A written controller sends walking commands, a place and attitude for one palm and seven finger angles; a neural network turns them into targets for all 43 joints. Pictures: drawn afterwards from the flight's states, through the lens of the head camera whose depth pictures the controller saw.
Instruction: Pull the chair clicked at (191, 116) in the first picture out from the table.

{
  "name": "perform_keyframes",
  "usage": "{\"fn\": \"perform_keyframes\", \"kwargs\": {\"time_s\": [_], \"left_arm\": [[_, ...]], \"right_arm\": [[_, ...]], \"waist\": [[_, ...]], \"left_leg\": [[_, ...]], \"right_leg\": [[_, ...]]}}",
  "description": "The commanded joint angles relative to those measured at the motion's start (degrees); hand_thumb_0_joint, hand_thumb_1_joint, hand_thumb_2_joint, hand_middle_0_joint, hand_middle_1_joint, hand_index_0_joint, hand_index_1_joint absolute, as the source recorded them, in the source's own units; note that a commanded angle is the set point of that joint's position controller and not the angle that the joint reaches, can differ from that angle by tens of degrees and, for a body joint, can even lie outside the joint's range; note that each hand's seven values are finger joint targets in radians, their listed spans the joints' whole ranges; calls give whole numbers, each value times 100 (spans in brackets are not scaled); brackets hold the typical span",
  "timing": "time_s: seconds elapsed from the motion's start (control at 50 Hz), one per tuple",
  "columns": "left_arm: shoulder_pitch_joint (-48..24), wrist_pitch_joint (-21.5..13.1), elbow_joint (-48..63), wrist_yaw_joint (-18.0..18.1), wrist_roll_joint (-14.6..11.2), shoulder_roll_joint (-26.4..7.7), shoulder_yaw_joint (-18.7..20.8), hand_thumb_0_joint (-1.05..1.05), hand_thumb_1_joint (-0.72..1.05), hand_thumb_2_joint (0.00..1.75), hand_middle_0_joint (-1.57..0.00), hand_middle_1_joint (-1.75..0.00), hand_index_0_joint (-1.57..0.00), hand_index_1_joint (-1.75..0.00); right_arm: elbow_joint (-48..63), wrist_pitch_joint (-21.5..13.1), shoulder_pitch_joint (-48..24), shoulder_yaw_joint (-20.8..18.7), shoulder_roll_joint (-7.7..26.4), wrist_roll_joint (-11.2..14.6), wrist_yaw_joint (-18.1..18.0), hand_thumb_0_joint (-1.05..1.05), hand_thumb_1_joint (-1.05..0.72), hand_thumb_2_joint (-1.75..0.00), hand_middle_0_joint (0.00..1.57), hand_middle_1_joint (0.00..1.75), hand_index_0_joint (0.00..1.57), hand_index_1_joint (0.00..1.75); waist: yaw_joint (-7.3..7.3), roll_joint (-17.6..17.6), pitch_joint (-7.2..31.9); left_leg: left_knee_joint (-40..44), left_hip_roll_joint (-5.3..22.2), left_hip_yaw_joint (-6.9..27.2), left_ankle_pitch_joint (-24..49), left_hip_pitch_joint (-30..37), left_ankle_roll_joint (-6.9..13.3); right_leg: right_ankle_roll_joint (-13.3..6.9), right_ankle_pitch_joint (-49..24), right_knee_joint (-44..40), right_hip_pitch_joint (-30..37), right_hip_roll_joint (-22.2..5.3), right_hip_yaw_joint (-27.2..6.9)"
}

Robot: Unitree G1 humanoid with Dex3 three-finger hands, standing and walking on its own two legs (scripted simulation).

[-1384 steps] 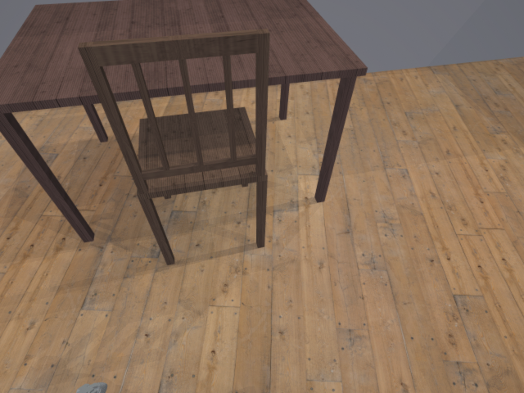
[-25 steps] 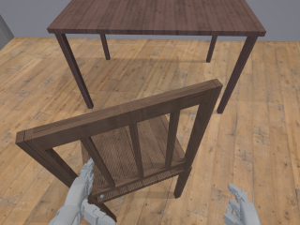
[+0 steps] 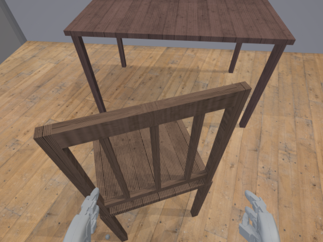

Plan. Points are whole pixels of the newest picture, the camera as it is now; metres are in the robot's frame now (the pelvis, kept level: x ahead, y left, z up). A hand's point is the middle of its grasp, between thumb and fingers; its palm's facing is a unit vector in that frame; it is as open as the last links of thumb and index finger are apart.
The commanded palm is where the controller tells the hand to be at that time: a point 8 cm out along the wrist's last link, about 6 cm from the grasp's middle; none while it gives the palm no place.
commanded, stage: draw the hand back to the body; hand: left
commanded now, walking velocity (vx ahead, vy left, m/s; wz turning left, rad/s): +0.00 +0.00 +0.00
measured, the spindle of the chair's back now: (156, 161) +0.33 +0.03 +0.00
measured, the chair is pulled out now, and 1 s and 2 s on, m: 0.58 0.57 0.57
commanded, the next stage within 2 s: step back with the hand held close in 1.52 s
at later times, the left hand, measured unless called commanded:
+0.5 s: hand (72, 227) +0.15 +0.17 +0.08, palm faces +0.00 -0.98 -0.20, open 16.8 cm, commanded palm +0.13 +0.24 +0.11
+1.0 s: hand (24, 173) +0.21 +0.24 +0.17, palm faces +0.37 -0.82 -0.44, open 11.4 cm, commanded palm +0.16 +0.29 +0.20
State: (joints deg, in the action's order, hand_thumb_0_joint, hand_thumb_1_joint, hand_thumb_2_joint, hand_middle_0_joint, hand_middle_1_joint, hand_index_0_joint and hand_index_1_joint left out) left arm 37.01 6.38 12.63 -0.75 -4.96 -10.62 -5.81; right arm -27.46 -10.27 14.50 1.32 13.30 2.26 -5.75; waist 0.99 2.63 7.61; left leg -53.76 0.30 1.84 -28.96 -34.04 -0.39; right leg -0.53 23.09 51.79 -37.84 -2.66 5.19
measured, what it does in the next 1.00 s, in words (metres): stands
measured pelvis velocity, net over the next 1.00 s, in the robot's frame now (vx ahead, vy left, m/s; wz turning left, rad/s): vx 0.02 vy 0.00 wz -0.03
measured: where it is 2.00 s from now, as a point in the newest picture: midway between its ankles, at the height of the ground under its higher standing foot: outside the picture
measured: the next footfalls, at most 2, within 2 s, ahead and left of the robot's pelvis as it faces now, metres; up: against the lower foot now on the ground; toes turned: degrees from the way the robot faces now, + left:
none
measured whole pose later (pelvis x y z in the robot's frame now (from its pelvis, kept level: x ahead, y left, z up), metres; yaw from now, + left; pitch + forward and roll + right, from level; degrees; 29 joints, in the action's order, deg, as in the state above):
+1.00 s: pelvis +0.02 +0.00 +0.04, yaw -1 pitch -3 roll -1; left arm 32.0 -3.1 24.2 8.4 -2.4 -19.5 14.0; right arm -37.7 -10.3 10.7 1.1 12.9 0.9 -5.8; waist -3.7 4.2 -0.8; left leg -31.0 1.1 0.1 -21.3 -7.0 -0.4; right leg -0.3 16.1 30.9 -12.1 -1.0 3.9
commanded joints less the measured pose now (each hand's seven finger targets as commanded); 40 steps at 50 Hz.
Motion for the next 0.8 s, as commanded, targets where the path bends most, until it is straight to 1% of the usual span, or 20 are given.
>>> {"fn": "perform_keyframes", "kwargs": {"time_s": [0.0,0.06,0.12,0.2,0.22,0.3,0.32,0.36,0.4,0.42,0.44,0.46,0.48,0.54,0.56,0.6,0.64,0.7,0.74,0.78], "left_arm": [[-115,-1472,1741,-65,-454,-647,840,0,-55,20,0,0,0,0],[-123,-2088,1830,-231,-554,-609,947,0,-55,20,0,0,0,0],[-258,-2596,1925,-400,-639,-742,1092,0,-55,20,0,0,0,0],[-396,-3106,1878,-703,-890,-1044,1530,0,-55,20,0,0,0,0],[-495,-3165,1899,-785,-978,-1047,1570,0,-55,20,0,0,0,0],[-509,-2837,1960,-908,-1212,-1238,1915,0,-55,20,0,0,0,0],[-536,-2751,2036,-918,-1270,-1230,1928,0,-55,20,0,0,0,0],[-604,-2624,2142,-943,-1362,-1247,1992,0,-48,24,-1,-2,-1,-2],[-751,-2510,2104,-938,-1389,-1477,2217,0,-41,27,-2,-3,-2,-3],[-845,-2479,2093,-971,-1421,-1414,2169,0,-37,29,-2,-4,-2,-4],[-457,-1911,1714,-63,-341,-2242,2406,0,-33,31,-3,-5,-3,-5],[-582,-1679,2247,293,-231,-1652,1954,0,-30,32,-4,-5,-4,-5],[-531,-1510,2125,497,-167,-1577,1966,0,-26,34,-4,-6,-4,-6],[-624,-1309,2203,861,62,-1708,2082,0,-15,39,-5,-8,-5,-8],[-601,-1274,2163,932,109,-1776,2147,0,-12,41,-6,-9,-6,-9],[-714,-1245,2259,1020,169,-1903,2250,0,-4,44,-7,-10,-7,-10],[-826,-1266,2425,1073,232,-1839,2200,0,3,48,-8,-12,-8,-12],[-742,-1238,2279,1118,266,-1862,2336,0,14,53,-10,-14,-10,-14],[-600,-1253,2122,1089,274,-1631,2235,0,21,57,-10,-16,-10,-16],[-622,-1285,2051,1064,285,-1609,2295,0,28,60,-12,-17,-12,-17]], "right_arm": [[719,-614,-331,-324,605,8,-25,0,-90,-90,20,30,20,30],[607,-737,-347,-347,550,42,27,0,-90,-90,20,30,20,30],[508,-786,-444,-368,554,56,88,0,-90,-90,20,30,20,30],[397,-850,-625,-374,542,106,126,0,-90,-90,20,30,20,30],[412,-862,-623,-351,563,124,134,0,-90,-90,20,30,20,30],[474,-930,-815,-333,609,207,67,0,-90,-90,20,30,20,30],[452,-953,-780,-309,604,218,45,0,-90,-90,20,30,20,30],[418,-1018,-792,-288,604,232,0,0,-90,-90,20,30,20,30],[342,-1085,-832,-264,631,244,-55,0,-90,-90,20,30,20,30],[319,-1125,-788,-239,623,251,-67,0,-90,-90,20,30,20,30],[218,-818,-690,-293,568,54,-176,0,-90,-90,20,30,20,30],[403,-743,-601,-243,509,12,-177,0,-90,-90,20,30,20,30],[363,-700,-605,-261,497,6,-192,0,-90,-90,20,30,20,30],[292,-523,-658,-214,488,-30,-230,0,-90,-90,20,30,20,30],[279,-491,-689,-212,472,-37,-243,0,-90,-90,20,30,20,30],[263,-465,-783,-206,518,-45,-257,0,-90,-90,20,30,20,30],[244,-485,-790,-180,517,-74,-243,0,-90,-90,20,30,20,30],[117,-502,-855,-205,532,-84,-203,0,-90,-90,20,30,20,30],[57,-465,-884,-219,513,-95,-164,0,-90,-90,20,30,20,30],[-6,-427,-926,-242,533,-110,-121,0,-90,-90,20,30,20,30]], "waist": [[-78,-162,604],[-110,93,567],[-106,79,550],[-152,85,466],[-113,89,544],[-177,118,662],[-150,89,679],[-146,-6,591],[-162,-41,429],[-128,-58,368],[-501,107,374],[-311,121,109],[-287,-69,-41],[-310,113,-305],[-323,-49,-396],[-354,-91,-489],[-364,181,-489],[-399,119,-470],[-397,-82,-620],[-413,-232,-656]], "left_leg": [[613,-138,40,1429,-109,61],[543,-126,38,1349,-166,6],[450,-107,50,1163,-382,14],[342,-87,54,826,-635,22],[365,-87,52,738,-594,32],[565,-66,61,523,-408,69],[636,-68,70,500,-323,74],[747,-48,91,498,-233,79],[808,-32,111,447,-187,89],[863,-39,102,408,-131,89],[1139,74,64,351,232,54],[1273,45,31,311,364,71],[1325,82,50,261,391,55],[1532,86,13,396,720,104],[1603,98,12,422,820,117],[1787,97,36,552,1037,131],[2024,105,39,714,1363,140],[2235,110,57,1119,1599,138],[2384,133,34,1360,1759,141],[2495,158,35,1574,1892,160]], "right_leg": [[-125,-906,-577,659,138,-91],[-153,-695,-431,505,142,-79],[-164,-458,-391,464,146,-165],[-176,43,-516,495,141,-333],[-157,179,-586,542,116,-353],[-106,601,-931,870,65,-435],[-85,653,-1003,914,59,-415],[-61,678,-1140,1007,46,-412],[-70,826,-1306,1071,50,-466],[-47,889,-1384,1073,38,-473],[-173,869,-1623,1470,-113,-829],[-132,767,-1733,1370,-169,-692],[-125,819,-1784,1354,-167,-616],[-144,628,-2014,1533,-117,-596],[-141,613,-2104,1575,-117,-596],[-163,455,-2252,1754,-92,-606],[-154,119,-2256,1905,-86,-509],[-157,-397,-2373,2275,-58,-501],[-128,-699,-2407,2370,-52,-445],[-124,-974,-2450,2503,-48,-416]]}}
